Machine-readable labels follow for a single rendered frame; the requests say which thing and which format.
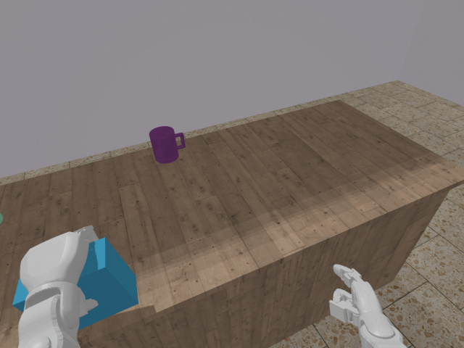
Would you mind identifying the right robot forearm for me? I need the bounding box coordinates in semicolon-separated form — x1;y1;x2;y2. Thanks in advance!
358;312;407;348

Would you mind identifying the sponge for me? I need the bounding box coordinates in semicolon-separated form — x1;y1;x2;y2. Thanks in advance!
12;237;138;330

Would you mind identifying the left robot hand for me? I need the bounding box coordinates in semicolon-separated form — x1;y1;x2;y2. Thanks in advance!
20;225;99;318

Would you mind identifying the left robot forearm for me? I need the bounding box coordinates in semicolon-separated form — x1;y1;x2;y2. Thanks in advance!
18;281;80;348

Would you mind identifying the right robot hand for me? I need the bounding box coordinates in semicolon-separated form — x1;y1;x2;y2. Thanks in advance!
329;264;383;329

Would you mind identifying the table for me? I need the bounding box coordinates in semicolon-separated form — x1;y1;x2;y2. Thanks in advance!
0;100;464;348

